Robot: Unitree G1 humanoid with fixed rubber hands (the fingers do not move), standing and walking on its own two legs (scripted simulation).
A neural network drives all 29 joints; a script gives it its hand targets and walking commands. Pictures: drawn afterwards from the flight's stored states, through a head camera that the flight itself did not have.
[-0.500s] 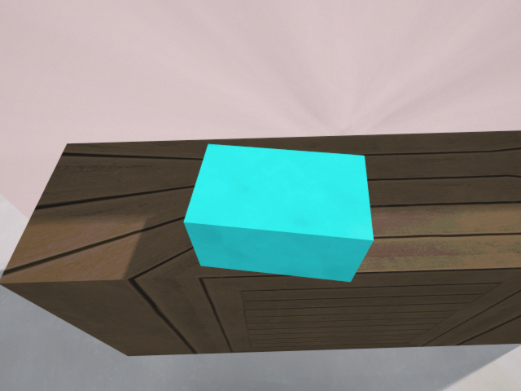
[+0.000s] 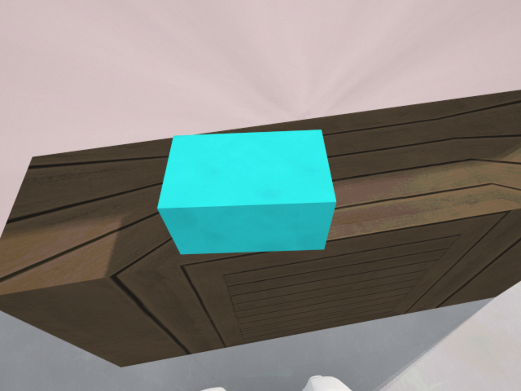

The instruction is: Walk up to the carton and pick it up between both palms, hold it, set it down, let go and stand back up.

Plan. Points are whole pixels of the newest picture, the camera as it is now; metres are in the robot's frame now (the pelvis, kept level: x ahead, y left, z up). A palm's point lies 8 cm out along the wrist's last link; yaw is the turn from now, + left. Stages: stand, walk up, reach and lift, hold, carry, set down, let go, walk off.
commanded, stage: walk up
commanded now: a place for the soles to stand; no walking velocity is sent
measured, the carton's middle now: (249, 193) +0.44 +0.05 +0.00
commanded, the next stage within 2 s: reach and lift in 1.22 s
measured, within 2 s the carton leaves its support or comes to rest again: neither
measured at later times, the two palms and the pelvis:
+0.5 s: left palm out of the picture +0.05 +0.25 -0.12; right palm out of the picture +0.03 -0.27 -0.14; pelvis -0.01 +0.00 +0.00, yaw -5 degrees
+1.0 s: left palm out of the picture +0.08 +0.25 -0.12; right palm out of the picture +0.01 -0.27 -0.13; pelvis +0.00 +0.00 +0.00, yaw -7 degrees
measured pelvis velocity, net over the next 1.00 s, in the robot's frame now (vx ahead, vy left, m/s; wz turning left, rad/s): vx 0.00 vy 0.00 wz -0.12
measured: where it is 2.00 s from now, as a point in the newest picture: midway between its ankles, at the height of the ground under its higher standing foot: outside the picture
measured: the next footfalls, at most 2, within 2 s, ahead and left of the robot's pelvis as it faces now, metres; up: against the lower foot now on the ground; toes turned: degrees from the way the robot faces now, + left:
none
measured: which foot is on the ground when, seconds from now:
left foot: down 0.00-1.00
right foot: down 0.00-1.00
